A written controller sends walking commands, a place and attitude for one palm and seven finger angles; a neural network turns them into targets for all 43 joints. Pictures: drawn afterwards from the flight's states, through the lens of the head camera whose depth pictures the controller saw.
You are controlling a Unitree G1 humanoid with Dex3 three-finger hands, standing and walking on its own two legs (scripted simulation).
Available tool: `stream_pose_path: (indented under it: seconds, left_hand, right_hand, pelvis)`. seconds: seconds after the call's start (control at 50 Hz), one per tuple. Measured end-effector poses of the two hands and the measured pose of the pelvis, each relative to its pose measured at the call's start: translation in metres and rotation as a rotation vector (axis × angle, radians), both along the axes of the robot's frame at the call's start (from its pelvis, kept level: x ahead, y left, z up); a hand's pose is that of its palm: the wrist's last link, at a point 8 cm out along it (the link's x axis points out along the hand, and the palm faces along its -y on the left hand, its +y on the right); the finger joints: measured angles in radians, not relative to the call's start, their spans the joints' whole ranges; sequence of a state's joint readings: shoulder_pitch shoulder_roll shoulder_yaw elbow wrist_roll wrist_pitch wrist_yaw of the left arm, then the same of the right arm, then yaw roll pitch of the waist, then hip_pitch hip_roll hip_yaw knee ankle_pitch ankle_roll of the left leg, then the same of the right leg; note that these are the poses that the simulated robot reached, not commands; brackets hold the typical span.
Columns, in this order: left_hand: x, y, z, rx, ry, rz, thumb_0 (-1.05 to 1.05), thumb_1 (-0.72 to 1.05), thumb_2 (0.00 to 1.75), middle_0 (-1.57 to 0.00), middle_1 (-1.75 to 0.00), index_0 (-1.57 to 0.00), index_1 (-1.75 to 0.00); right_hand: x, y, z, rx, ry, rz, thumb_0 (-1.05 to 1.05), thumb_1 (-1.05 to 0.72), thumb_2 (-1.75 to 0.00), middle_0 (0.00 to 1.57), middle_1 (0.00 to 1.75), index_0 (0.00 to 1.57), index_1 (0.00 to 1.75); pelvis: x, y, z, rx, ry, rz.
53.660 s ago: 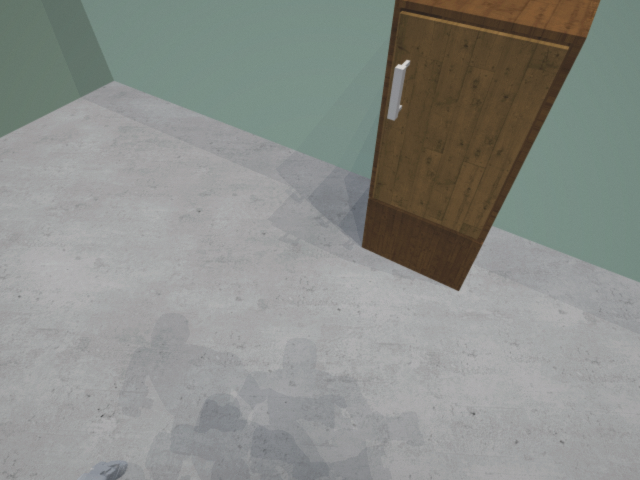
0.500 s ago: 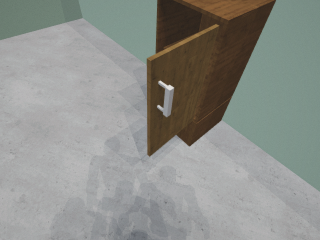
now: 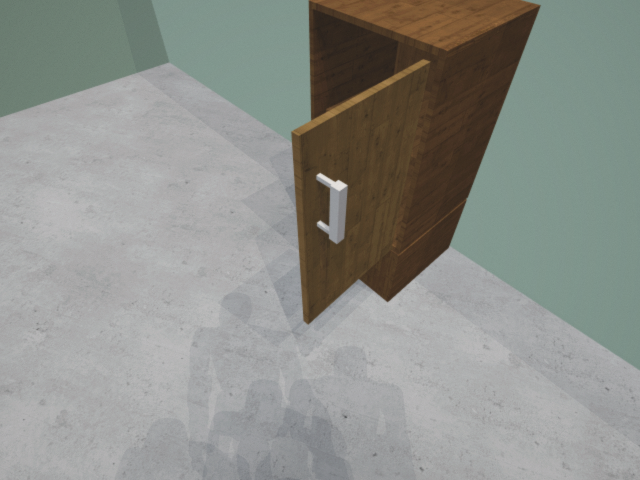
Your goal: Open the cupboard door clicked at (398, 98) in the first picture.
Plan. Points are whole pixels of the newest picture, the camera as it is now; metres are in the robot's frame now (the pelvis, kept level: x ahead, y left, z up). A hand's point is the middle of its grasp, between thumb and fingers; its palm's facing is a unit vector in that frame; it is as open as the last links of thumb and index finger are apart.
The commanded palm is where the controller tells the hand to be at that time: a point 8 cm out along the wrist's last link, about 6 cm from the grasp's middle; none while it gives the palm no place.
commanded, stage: let the arm hang, fingers relaxed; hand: left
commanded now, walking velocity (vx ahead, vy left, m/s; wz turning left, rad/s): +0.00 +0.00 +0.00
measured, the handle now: (329, 208) +0.59 +0.01 -0.04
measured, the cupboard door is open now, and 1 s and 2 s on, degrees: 93 93 93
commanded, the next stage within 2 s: look to check the result in 0.24 s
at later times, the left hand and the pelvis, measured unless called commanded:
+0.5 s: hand out of the picture -0.02 +0.16 -0.17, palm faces +0.04 -0.98 -0.18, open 7.4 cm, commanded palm none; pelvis +0.01 +0.00 +0.00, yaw +0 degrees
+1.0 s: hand out of the picture +0.01 +0.15 -0.17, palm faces +0.05 -0.98 -0.18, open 7.4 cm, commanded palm none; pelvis +0.03 -0.01 +0.00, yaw +0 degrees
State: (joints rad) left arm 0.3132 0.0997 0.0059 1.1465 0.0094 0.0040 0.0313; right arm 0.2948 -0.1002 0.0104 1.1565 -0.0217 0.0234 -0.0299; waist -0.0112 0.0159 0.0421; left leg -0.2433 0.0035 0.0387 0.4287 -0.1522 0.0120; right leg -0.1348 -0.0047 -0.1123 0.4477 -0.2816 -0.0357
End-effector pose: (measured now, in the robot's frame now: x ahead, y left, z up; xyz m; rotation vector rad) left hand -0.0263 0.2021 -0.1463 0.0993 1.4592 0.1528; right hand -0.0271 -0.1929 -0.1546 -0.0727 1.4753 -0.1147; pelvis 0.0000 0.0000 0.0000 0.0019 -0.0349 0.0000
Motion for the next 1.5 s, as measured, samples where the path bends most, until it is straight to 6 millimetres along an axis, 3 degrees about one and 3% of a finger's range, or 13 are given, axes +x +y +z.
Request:
stream_pose_path:
  seconds: [0.16,0.46,1.0,1.5]
  left_hand:
    - [0.015,0.001,-0.002,-0.001,-0.03,-0.009,0.01,0.92,0.9,-0.2,-0.3,-0.2,-0.3]
    - [0.006,0.007,0.003,0.021,0.02,0.002,0.0,0.91,0.9,-0.19,-0.3,-0.2,-0.3]
    - [0.028,-0.007,0.003,0.016,-0.004,0.002,0.0,0.91,0.9,-0.19,-0.3,-0.2,-0.3]
    - [0.031,-0.018,0.004,0.023,0.015,0.009,0.0,0.91,0.9,-0.2,-0.3,-0.2,-0.3]
  right_hand:
    - [0.007,-0.006,0.003,-0.023,-0.017,-0.002,0.0,-0.92,-0.9,0.2,0.3,0.2,0.3]
    - [0.019,-0.014,0.004,-0.032,-0.007,0.011,0.0,-0.91,-0.9,0.2,0.3,0.2,0.3]
    - [0.039,-0.026,0.004,-0.039,-0.012,0.022,0.0,-0.92,-0.9,0.2,0.3,0.2,0.3]
    - [0.05,-0.039,0.003,-0.04,-0.01,0.018,0.0,-0.92,-0.9,0.2,0.3,0.2,0.3]
  pelvis:
    - [0.004,0.0,0.0,0.002,0.001,0.0]
    - [0.012,-0.002,0.001,0.002,0.007,0.002]
    - [0.028,-0.012,0.002,0.009,0.01,0.006]
    - [0.039,-0.024,0.002,0.014,0.011,0.002]
